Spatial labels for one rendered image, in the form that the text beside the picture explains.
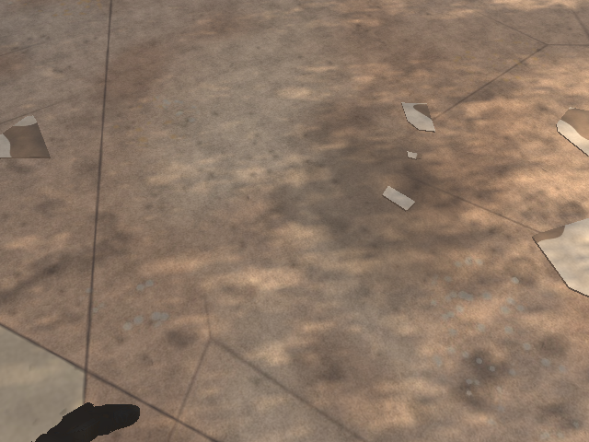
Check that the robot left hand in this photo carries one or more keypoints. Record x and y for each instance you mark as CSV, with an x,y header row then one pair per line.
x,y
87,422

